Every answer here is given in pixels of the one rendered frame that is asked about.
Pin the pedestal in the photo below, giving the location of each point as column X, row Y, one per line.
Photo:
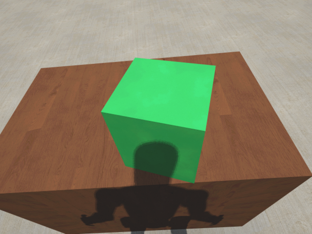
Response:
column 60, row 167

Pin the carton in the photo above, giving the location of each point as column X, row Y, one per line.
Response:
column 157, row 116

